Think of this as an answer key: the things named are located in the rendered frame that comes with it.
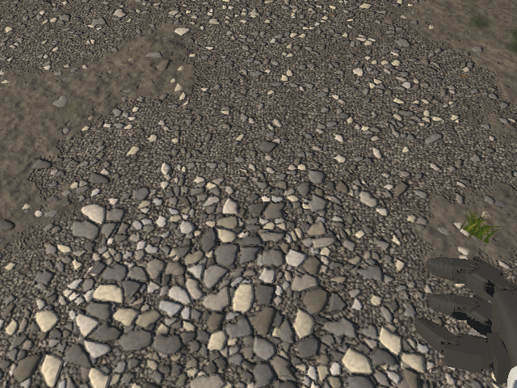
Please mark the right robot hand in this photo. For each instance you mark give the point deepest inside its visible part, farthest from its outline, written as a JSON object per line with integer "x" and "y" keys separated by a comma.
{"x": 497, "y": 321}

